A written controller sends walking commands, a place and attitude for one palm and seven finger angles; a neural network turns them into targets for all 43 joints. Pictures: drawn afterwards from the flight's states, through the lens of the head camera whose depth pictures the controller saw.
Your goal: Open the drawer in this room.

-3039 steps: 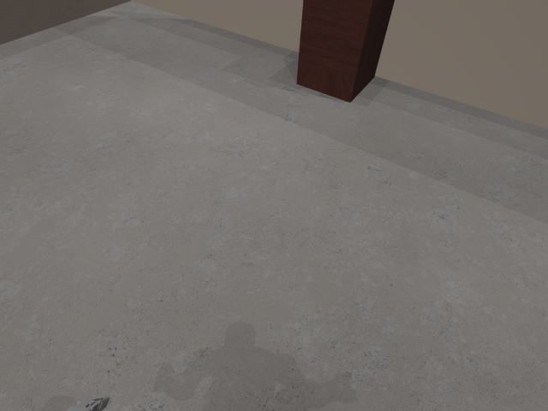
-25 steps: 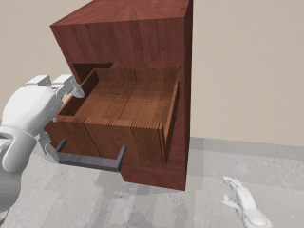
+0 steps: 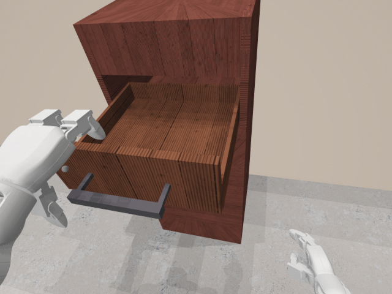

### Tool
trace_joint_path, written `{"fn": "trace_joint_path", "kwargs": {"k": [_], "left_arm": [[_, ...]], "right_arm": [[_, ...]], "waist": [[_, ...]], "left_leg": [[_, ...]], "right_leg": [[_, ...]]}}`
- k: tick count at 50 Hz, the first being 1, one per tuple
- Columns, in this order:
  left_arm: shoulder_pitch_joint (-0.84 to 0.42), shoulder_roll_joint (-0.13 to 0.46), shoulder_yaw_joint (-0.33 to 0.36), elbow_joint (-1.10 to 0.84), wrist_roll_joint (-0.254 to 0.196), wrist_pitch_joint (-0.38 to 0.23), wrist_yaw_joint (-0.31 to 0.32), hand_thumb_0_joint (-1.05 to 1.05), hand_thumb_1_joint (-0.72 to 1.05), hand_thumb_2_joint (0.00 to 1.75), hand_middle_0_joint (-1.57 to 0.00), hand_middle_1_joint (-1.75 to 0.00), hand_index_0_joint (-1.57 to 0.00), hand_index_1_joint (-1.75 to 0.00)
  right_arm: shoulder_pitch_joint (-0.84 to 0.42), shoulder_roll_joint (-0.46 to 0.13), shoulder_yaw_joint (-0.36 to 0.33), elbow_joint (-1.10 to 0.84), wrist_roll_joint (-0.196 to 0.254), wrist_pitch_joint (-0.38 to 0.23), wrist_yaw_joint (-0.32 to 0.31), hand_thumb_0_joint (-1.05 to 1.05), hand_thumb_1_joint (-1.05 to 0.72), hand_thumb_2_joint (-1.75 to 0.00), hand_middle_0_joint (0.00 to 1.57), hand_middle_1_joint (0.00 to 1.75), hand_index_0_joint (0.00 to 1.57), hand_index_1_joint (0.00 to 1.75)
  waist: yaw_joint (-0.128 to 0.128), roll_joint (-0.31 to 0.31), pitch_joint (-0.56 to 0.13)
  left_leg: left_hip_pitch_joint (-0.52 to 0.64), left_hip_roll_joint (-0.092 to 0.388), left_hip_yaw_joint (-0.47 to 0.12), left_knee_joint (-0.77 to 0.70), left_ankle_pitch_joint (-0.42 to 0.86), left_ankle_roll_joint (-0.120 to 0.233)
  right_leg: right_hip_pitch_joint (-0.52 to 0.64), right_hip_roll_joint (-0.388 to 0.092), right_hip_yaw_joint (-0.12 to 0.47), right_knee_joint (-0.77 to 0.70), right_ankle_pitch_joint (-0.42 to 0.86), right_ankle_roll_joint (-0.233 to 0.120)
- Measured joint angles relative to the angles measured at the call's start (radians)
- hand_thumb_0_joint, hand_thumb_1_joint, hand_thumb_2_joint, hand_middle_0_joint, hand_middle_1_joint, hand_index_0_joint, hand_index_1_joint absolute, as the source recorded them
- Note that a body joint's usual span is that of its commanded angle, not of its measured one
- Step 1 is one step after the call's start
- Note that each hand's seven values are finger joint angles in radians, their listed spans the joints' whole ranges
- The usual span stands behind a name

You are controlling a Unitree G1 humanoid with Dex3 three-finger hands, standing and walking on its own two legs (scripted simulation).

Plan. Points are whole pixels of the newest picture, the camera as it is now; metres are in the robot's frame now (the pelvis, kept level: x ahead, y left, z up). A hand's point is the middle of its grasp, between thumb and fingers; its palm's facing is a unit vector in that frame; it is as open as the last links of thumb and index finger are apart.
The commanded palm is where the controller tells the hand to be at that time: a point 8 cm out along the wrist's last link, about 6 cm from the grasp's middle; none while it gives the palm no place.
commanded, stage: draw the hand back to the body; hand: left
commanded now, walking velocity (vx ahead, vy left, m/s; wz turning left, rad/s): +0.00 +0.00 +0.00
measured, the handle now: (120, 193) +0.26 +0.20 +0.10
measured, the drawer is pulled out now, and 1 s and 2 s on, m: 0.29 0.29 0.29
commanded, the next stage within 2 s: step back with the hand held close in 1.16 s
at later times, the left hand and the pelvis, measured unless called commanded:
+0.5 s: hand (48, 136) +0.22 +0.22 +0.29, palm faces +0.44 -0.86 -0.25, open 12.7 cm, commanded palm +0.17 +0.26 +0.29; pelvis +0.02 +0.01 +0.01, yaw -2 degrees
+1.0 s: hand (49, 138) +0.22 +0.22 +0.28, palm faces +0.50 -0.80 -0.34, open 8.3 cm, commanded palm +0.17 +0.27 +0.29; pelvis +0.03 +0.00 +0.01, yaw -2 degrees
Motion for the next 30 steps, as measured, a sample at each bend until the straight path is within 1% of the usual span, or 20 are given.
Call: {"fn": "trace_joint_path", "kwargs": {"k": [5,9,10,11,12,13,14,15,16,17,19,22,26,30], "left_arm": [[0.002,0.028,0.009,-0.005,-0.005,-0.044,0.021,0.0,-0.49,0.3,-0.32,-1.21,-0.32,-1.2],[-0.01,0.037,0.041,0.004,-0.01,-0.028,0.03,0.0,-0.49,0.3,-0.32,-1.21,-0.32,-1.2],[-0.014,0.005,0.064,0.008,-0.144,-0.041,0.049,0.0,-0.49,0.3,-0.32,-1.2,-0.32,-1.2],[-0.01,-0.047,0.091,0.009,-0.285,-0.076,0.089,0.0,-0.49,0.3,-0.32,-1.2,-0.32,-1.2],[0.007,-0.1,0.12,0.001,-0.403,-0.117,0.131,0.0,-0.49,0.31,-0.32,-1.2,-0.32,-1.2],[0.024,-0.153,0.14,-0.014,-0.494,-0.153,0.168,0.0,-0.48,0.31,-0.32,-1.19,-0.32,-1.19],[0.035,-0.204,0.151,-0.031,-0.561,-0.184,0.2,0.0,-0.46,0.31,-0.32,-1.19,-0.32,-1.18],[0.041,-0.247,0.157,-0.047,-0.608,-0.212,0.228,0.0,-0.45,0.32,-0.32,-1.18,-0.32,-1.17],[0.041,-0.283,0.161,-0.059,-0.64,-0.235,0.251,0.0,-0.43,0.33,-0.31,-1.16,-0.32,-1.16],[0.036,-0.309,0.166,-0.066,-0.662,-0.255,0.272,0.0,-0.41,0.34,-0.31,-1.15,-0.31,-1.15],[0.021,-0.346,0.177,-0.066,-0.688,-0.285,0.307,0.0,-0.37,0.36,-0.31,-1.12,-0.31,-1.12],[0.009,-0.372,0.19,-0.055,-0.703,-0.302,0.337,0.0,-0.29,0.39,-0.3,-1.07,-0.3,-1.07],[0.033,-0.368,0.197,-0.061,-0.708,-0.305,0.348,0.0,-0.17,0.45,-0.28,-0.99,-0.28,-0.99],[0.084,-0.34,0.21,-0.079,-0.712,-0.307,0.344,0.0,-0.04,0.5,-0.27,-0.9,-0.27,-0.9]], "right_arm": [[-0.004,0.009,-0.002,0.005,-0.005,-0.008,-0.005,0.01,-0.91,-0.9,0.2,0.3,0.2,0.3],[-0.01,0.014,-0.001,0.005,-0.002,-0.006,0.002,0.01,-0.91,-0.9,0.2,0.3,0.2,0.3],[-0.007,0.018,-0.005,0.0,-0.002,-0.017,-0.002,0.02,-0.91,-0.9,0.2,0.3,0.2,0.3],[-0.005,0.026,-0.006,-0.002,-0.004,-0.041,-0.012,0.02,-0.91,-0.9,0.2,0.3,0.2,0.3],[-0.005,0.039,-0.002,0.002,-0.007,-0.069,-0.021,0.02,-0.91,-0.9,0.2,0.3,0.2,0.3],[-0.001,0.054,0.001,0.006,-0.01,-0.093,-0.029,0.02,-0.91,-0.9,0.2,0.3,0.2,0.3],[0.007,0.069,0.004,0.011,-0.012,-0.115,-0.036,0.01,-0.91,-0.9,0.2,0.3,0.2,0.3],[0.019,0.082,0.007,0.016,-0.015,-0.134,-0.042,0.01,-0.91,-0.9,0.2,0.3,0.2,0.3],[0.032,0.094,0.008,0.022,-0.019,-0.149,-0.047,0.01,-0.91,-0.9,0.2,0.3,0.2,0.3],[0.045,0.102,0.01,0.031,-0.022,-0.163,-0.051,0.01,-0.91,-0.9,0.2,0.3,0.2,0.3],[0.07,0.11,0.01,0.049,-0.029,-0.18,-0.056,0.01,-0.9,-0.9,0.2,0.3,0.2,0.3],[0.098,0.107,0.003,0.074,-0.036,-0.191,-0.054,0.01,-0.9,-0.9,0.2,0.3,0.2,0.3],[0.116,0.089,-0.013,0.095,-0.042,-0.194,-0.048,0.01,-0.9,-0.9,0.2,0.3,0.2,0.3],[0.117,0.075,-0.033,0.099,-0.04,-0.188,-0.046,0.02,-0.9,-0.9,0.2,0.3,0.2,0.3]], "waist": [[0.006,-0.011,0.006],[0.008,-0.015,0.006],[0.004,-0.011,0.015],[-0.003,-0.009,0.026],[-0.012,-0.014,0.035],[-0.021,-0.023,0.042],[-0.029,-0.035,0.046],[-0.034,-0.048,0.049],[-0.037,-0.061,0.051],[-0.039,-0.073,0.053],[-0.042,-0.09,0.056],[-0.048,-0.102,0.059],[-0.058,-0.101,0.057],[-0.066,-0.092,0.052]], "left_leg": [[0.003,-0.001,-0.004,0.002,-0.001,0.002],[0.003,-0.002,-0.002,-0.002,0.003,0.005],[0.01,-0.002,-0.005,-0.004,0.003,0.006],[0.021,0.0,-0.005,-0.009,0.005,0.007],[0.03,0.003,-0.001,-0.016,0.006,0.007],[0.04,0.006,0.002,-0.025,0.007,0.007],[0.05,0.01,0.005,-0.035,0.009,0.007],[0.06,0.013,0.008,-0.044,0.011,0.006],[0.07,0.016,0.011,-0.052,0.011,0.004],[0.08,0.018,0.013,-0.059,0.011,0.003],[0.097,0.022,0.016,-0.071,0.01,0.001],[0.117,0.023,0.02,-0.084,0.009,0.001],[0.126,0.022,0.027,-0.091,0.003,0.004],[0.126,0.023,0.034,-0.091,-0.004,0.004]], "right_leg": [[0.009,-0.001,-0.004,-0.008,0.003,0.003],[0.01,-0.002,-0.002,-0.016,0.009,0.005],[0.022,-0.001,-0.004,-0.025,0.013,0.006],[0.035,0.0,-0.004,-0.037,0.018,0.005],[0.044,0.003,-0.001,-0.048,0.023,0.005],[0.054,0.007,0.004,-0.061,0.029,0.004],[0.064,0.01,0.007,-0.074,0.035,0.004],[0.074,0.013,0.011,-0.086,0.039,0.003],[0.084,0.016,0.014,-0.097,0.043,0.002],[0.094,0.019,0.016,-0.107,0.046,0.001],[0.113,0.022,0.02,-0.123,0.049,-0.001],[0.132,0.023,0.025,-0.138,0.05,-0.002],[0.138,0.022,0.032,-0.145,0.046,0.0],[0.136,0.023,0.039,-0.145,0.041,0.002]]}}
